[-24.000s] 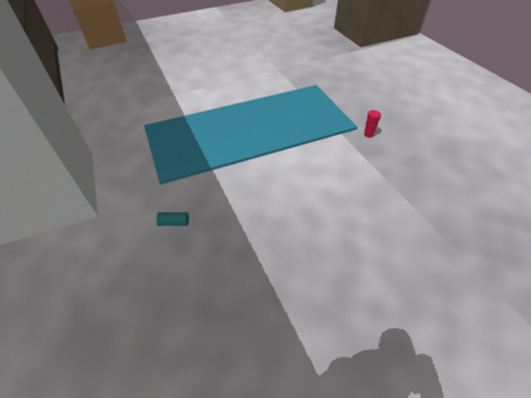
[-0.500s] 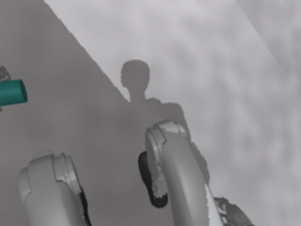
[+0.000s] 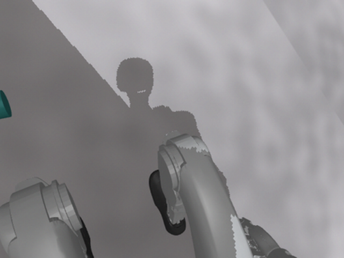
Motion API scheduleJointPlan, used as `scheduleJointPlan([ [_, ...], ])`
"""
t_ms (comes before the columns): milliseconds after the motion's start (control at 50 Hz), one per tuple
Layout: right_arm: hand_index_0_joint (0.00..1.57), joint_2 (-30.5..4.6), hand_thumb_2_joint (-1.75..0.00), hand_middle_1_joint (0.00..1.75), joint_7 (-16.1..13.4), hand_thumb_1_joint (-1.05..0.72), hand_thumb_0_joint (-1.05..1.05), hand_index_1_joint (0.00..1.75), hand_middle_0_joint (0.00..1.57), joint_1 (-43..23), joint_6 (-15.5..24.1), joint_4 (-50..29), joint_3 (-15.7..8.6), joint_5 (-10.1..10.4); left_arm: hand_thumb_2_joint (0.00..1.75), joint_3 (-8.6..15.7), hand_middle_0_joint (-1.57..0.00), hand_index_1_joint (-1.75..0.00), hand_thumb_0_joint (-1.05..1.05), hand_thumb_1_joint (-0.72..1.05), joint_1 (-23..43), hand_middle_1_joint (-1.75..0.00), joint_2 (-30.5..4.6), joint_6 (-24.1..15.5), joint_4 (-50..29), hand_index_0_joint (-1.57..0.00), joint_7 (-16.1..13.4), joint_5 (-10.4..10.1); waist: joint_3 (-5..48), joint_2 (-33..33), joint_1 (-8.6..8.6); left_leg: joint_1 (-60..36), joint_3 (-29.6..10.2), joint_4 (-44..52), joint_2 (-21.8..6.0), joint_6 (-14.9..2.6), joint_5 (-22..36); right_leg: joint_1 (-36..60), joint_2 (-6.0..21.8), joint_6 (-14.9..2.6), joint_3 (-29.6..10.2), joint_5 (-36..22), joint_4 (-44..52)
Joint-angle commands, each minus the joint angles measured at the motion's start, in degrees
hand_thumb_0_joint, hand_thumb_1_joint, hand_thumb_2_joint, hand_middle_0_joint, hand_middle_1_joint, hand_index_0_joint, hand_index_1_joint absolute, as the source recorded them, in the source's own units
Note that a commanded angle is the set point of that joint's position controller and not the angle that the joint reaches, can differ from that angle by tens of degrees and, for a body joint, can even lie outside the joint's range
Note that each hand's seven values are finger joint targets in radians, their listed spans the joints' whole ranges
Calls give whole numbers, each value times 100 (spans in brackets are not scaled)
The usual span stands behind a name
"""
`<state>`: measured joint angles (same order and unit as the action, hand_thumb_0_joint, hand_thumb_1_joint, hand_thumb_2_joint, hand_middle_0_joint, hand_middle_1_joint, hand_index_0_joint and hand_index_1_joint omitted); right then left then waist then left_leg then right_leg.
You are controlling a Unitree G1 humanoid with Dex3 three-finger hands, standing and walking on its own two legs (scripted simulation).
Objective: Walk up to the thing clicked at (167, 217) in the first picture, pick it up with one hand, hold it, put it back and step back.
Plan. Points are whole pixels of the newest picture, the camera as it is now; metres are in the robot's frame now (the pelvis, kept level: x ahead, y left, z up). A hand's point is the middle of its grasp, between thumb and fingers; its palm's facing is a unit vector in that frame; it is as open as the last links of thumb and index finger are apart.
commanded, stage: rest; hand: left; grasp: from above
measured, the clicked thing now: out of the picture +0.47 +0.29 -0.27
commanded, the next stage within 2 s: open in 0.38 s
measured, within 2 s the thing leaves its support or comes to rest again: rests again in 0.88 s
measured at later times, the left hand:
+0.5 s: hand out of the picture +0.47 +0.29 -0.24, palm faces -0.49 -0.08 -0.87, open 8.7 cm
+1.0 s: hand out of the picture +0.47 +0.29 -0.23, palm faces -0.47 -0.07 -0.88, open 10.2 cm
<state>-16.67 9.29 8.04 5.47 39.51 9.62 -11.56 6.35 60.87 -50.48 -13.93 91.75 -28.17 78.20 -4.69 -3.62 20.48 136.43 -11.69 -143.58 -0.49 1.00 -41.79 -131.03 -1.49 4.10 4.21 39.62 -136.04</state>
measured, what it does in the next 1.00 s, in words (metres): stands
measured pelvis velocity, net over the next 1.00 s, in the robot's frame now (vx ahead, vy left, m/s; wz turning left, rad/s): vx -0.01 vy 0.00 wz -0.04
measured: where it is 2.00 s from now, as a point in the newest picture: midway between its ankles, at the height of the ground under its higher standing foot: (129, 235)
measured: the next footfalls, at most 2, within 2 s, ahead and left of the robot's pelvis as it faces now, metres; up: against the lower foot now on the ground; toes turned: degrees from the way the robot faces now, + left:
none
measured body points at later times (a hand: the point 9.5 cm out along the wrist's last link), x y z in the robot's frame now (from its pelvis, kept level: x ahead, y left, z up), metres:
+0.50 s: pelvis +0.00 +0.00 +0.00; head +0.28 +0.11 +0.33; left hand +0.49 +0.29 -0.19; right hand +0.03 -0.26 -0.07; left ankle +0.06 +0.13 -0.28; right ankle +0.10 -0.13 -0.27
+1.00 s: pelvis -0.01 +0.00 +0.00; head +0.27 +0.11 +0.34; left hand +0.49 +0.29 -0.18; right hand +0.02 -0.25 -0.06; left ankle +0.06 +0.13 -0.28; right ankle +0.10 -0.13 -0.27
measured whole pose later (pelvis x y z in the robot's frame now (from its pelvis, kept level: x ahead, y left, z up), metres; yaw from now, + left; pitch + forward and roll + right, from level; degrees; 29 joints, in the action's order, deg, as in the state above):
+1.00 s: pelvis -0.01 +0.00 +0.00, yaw -3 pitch +30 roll -14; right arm -18.7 11.5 8.0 9.2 37.1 15.2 -13.0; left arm 2.4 64.7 -55.9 -13.3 98.4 -30.5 76.6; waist -6.9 -5.2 23.0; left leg 135.7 -14.0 -144.8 -0.8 0.3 -41.0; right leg -129.1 -2.4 4.2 6.3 37.7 -134.8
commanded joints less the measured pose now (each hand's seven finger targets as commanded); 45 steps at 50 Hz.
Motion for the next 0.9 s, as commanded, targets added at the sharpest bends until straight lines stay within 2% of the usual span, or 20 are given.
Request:
scheduleJointPlan([
  [0, 20, -1749, -90, 30, -31, -90, 0, 30, 20, 1413, 47, 88, -430, -27, 53, 171, -122, -35, 0, 89, 2028, -36, -1614, -11, -935, -123, -386, -107, 4215, 2834, 224, -3314, 708, 1323, -38, -150, 1810, 2278, -158, -547, 789, -1970, 1122],
  [20, 20, -1769, -89, 30, -34, -89, 0, 30, 20, 1366, 55, 48, -429, -33, 51, 209, -123, -33, 0, 91, 1933, -34, -1643, 0, -947, -124, -404, -133, 4300, 2830, 141, -3424, 683, 1325, -44, -137, 1877, 2256, -156, -560, 814, -1989, 1115],
  [80, 20, -1774, -90, 30, 11, -90, 0, 30, 20, 1313, 94, 48, -380, -49, 50, 103, -123, -33, 0, 92, 2000, -34, -1560, 13, -841, -124, -425, -134, 4213, 2905, 237, -3462, 635, 1316, -66, -125, 1819, 2160, -176, -570, 860, -1963, 1071],
  [120, 20, -1812, -90, 30, 18, -90, 0, 30, 20, 1275, 103, 9, -374, -39, 51, 192, -124, -33, 0, 92, 1909, -34, -1759, 26, -931, -125, -472, -149, 4298, 2981, 150, -3408, 641, 1297, -69, -140, 1840, 2295, -188, -560, 835, -2003, 1085],
  [180, 20, -1826, -90, 30, 79, -90, 0, 30, 20, 1301, 152, 75, -305, -84, 49, 26, -123, -31, 0, 91, 2068, -32, -1570, 39, -779, -124, -452, -125, 4058, 2877, 355, -3381, 606, 1220, -91, -142, 1838, 2215, -206, -543, 881, -2023, 1067],
  [220, 20, -1857, -90, 30, 65, -90, 0, 30, 20, 1289, 157, 21, -292, -55, 48, 82, -123, -30, 0, 91, 1919, -31, -1688, 54, -732, -124, -499, -142, 4199, 2926, 263, -3479, 573, 1281, -83, -129, 1956, 2309, -208, -552, 892, -2086, 1068],
  [260, 20, -1830, -90, 30, 93, -90, 0, 30, 20, 1238, 169, 47, -255, -82, 46, -20, -123, -30, 0, 91, 1883, -32, -1545, 66, -489, -124, -513, -163, 3899, 2831, 323, -3279, 568, 1336, -91, -143, 1758, 2242, -231, -537, 910, -1965, 1093],
  [280, 20, -1902, -90, 30, 97, -90, 0, 30, 20, 1316, 177, 26, -266, -90, 47, 51, -122, -30, 0, 91, 1942, -31, -1608, 67, -546, -123, -510, -175, 3885, 2830, 379, -3314, 540, 1346, -78, -123, 1807, 2200, -207, -543, 952, -1978, 1075],
  [300, 20, -1858, -90, 30, 93, -89, 0, 30, 20, 1201, 183, 36, -216, -72, 46, -42, -121, -30, 0, 90, 1908, -31, -1595, 71, -415, -122, -507, -175, 3889, 2854, 312, -3289, 529, 1332, -96, -143, 1704, 2156, -240, -552, 926, -1907, 1073],
  [420, 20, -1904, -90, 30, 103, -90, 0, 30, 20, 1159, 241, -26, -139, -93, 44, -159, -119, -30, 0, 88, 1965, -32, -1595, 22, -179, -121, -535, -150, 3709, 2825, 440, -3204, 496, 1311, -112, -151, 1519, 2142, -247, -537, 952, -1797, 1090],
  [460, 20, -1977, -90, 30, 114, -90, 0, 30, 20, 1147, 274, -97, -103, -115, 46, -51, -121, -30, 0, 89, 2013, -31, -1768, 1, -253, -122, -547, -148, 3645, 2662, 498, -3071, 492, 1282, -92, -178, 1508, 2244, -248, -509, 969, -1796, 1132],
  [480, 20, -1969, -89, 30, 125, -89, 0, 30, 20, 1158, 289, -77, -90, -110, 48, -143, -113, -32, 0, 81, 1991, -32, -1648, 10, -174, -114, -522, -145, 3573, 2688, 516, -3152, 474, 1282, -102, -158, 1533, 2142, -237, -521, 977, -1801, 1096],
  [520, 20, -1941, -89, 30, 104, -89, 0, 30, 20, 1107, 283, -84, -90, -106, 47, -78, -99, -35, 0, 65, 1991, -36, -1818, -23, -426, -100, -576, -164, 3953, 2977, 352, -3399, 446, 1401, -119, -120, 1672, 2322, -270, -538, 978, -1883, 1125],
  [580, 20, -1963, -89, 30, 123, -89, 0, 30, 20, 1102, 291, -64, -75, -121, 45, -162, -84, -37, 0, 42, 1960, -38, -1663, -19, -99, -86, -604, -179, 3542, 2755, 491, -3076, 433, 1350, -119, -136, 1504, 2135, -264, -528, 1031, -1804, 1102],
  [600, 20, -1969, -89, 30, 129, -89, 0, 30, 20, 1084, 315, -95, -63, -124, 46, -192, -83, -37, 0, 39, 1998, -38, -1654, -22, -109, -84, -588, -148, 3470, 2697, 551, -3061, 437, 1304, -123, -156, 1407, 2092, -273, -517, 1017, -1732, 1118],
  [680, 20, -1993, -90, 30, 140, -89, 0, 30, 20, 1104, 357, -85, -28, -108, 46, -196, -71, -39, 0, 23, 2078, -40, -1770, -18, -172, -72, -626, -144, 3556, 2735, 497, -3091, 435, 1303, -133, -163, 1434, 2175, -281, -514, 1006, -1765, 1154],
  [720, 20, -1983, -90, 30, 159, -89, 0, 30, 20, 1152, 373, -103, 1, -143, 46, -256, -65, -42, 0, 18, 1967, -43, -1628, 15, -29, -67, -603, -116, 3499, 2737, 574, -3110, 435, 1337, -135, -154, 1518, 2257, -290, -511, 1003, -1820, 1140],
  [780, 20, -1983, -90, 30, 143, -89, 0, 30, 20, 1081, 375, -138, -8, -115, 49, -273, -58, -48, 0, 10, 1937, -50, -1629, 16, 5, -60, -582, -209, 3492, 2798, 463, -3062, 385, 1459, -127, -137, 1342, 2145, -287, -535, 1025, -1652, 1175],
  [820, 20, -2002, -90, 30, 161, -89, 0, 30, 20, 1079, 383, -143, -29, -121, 52, -362, -56, -50, 0, 8, 1857, -52, -1498, 69, 224, -58, -498, -173, 3246, 2698, 542, -3004, 355, 1456, -130, -132, 1166, 1914, -267, -532, 1054, -1510, 1143],
  [880, 20, -2028, -90, 30, 151, -89, 0, 30, 20, 1091, 376, -207, -12, -110, 57, -300, -51, -55, 0, 1, 1992, -56, -1651, 47, -174, -52, -447, -222, 3598, 2845, 475, -3240, 328, 1490, -133, -104, 1448, 2117, -257, -529, 1050, -1708, 1145],
])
